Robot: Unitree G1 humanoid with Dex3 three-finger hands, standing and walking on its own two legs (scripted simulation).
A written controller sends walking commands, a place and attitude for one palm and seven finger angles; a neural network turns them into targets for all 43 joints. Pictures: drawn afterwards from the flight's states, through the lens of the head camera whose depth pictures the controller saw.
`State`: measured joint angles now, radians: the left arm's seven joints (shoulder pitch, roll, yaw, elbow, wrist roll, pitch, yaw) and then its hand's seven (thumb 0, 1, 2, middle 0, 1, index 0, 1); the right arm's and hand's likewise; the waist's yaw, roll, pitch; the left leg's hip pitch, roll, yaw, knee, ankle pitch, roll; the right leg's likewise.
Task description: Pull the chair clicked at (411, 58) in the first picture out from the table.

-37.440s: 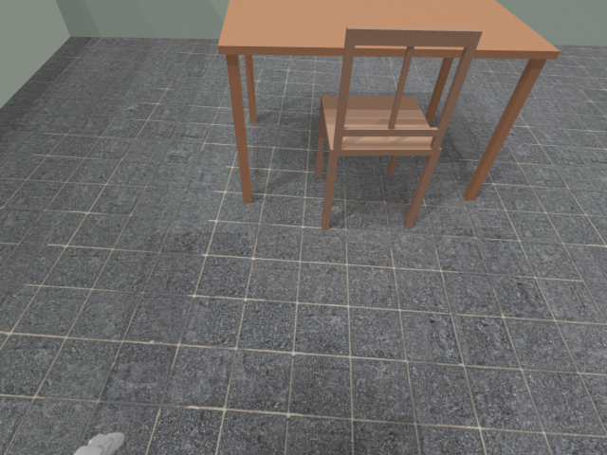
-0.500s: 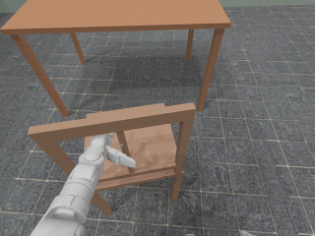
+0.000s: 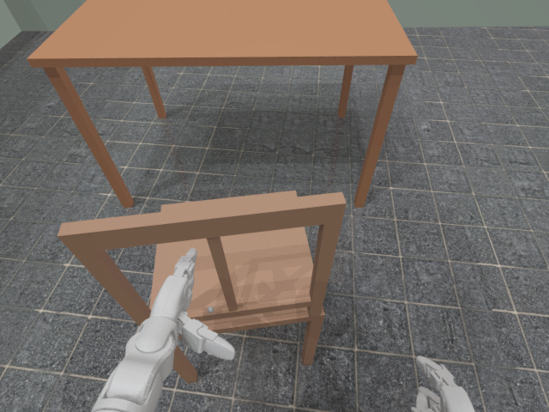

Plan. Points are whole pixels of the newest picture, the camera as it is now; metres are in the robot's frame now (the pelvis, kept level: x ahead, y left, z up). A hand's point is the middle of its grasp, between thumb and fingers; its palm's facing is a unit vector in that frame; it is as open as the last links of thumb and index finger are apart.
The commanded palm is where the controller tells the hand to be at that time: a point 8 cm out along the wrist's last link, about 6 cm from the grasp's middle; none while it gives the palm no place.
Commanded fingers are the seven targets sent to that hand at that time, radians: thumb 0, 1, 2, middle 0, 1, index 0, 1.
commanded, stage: draw the fingers out of the gap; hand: left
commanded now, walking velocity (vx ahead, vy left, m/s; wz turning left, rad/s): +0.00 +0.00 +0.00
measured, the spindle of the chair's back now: (224, 276) +0.37 +0.11 -0.08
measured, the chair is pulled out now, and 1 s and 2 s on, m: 0.55 0.55 0.55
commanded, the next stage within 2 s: draw the hand back to the body in 0.34 s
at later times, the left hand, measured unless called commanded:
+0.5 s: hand (199, 360) +0.20 +0.11 -0.01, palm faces -0.06 -0.99 -0.12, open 17.5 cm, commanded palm +0.19 +0.17 +0.02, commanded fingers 0.00 -0.55 0.20 0.00 0.00 0.00 0.00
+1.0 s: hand (137, 338) +0.20 +0.16 +0.10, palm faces +0.11 -0.99 -0.11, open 17.3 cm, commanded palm +0.16 +0.22 +0.10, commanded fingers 0.00 -0.26 0.34 -0.04 -0.06 -0.04 -0.06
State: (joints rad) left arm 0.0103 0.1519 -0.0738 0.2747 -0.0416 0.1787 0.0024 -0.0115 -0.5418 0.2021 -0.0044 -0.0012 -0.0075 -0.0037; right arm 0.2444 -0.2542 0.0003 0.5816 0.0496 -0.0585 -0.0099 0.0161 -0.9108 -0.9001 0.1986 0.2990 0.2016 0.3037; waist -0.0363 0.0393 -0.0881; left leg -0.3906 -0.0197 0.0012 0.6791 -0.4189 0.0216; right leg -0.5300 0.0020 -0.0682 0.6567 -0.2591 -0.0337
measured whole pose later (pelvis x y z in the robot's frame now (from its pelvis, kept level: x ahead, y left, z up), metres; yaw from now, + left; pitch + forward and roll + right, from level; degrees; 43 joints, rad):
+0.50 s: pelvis +0.00 -0.01 -0.01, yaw +2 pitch +6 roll +0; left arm 0.37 0.18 -0.13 -0.10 -0.06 0.19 0.01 -0.01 -0.54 0.20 0.00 0.00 -0.01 0.00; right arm 0.24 -0.25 0.04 0.51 0.04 -0.10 -0.03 0.02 -0.91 -0.90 0.20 0.30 0.20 0.30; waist -0.02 0.05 -0.10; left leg -0.41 -0.02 -0.03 0.76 -0.45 0.01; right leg -0.53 -0.01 -0.10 0.73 -0.30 -0.04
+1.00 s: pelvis -0.01 -0.01 -0.01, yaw +2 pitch +6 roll -1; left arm 0.49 0.23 0.09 -0.33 -0.21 -0.19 -0.05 -0.01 -0.50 0.22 -0.01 -0.01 -0.01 -0.01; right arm 0.24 -0.23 0.01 0.58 0.06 -0.23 -0.05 0.02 -0.91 -0.90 0.20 0.30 0.20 0.30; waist 0.01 0.05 -0.10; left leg -0.45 -0.01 -0.04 0.82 -0.48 0.00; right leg -0.57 0.00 -0.11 0.78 -0.32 -0.05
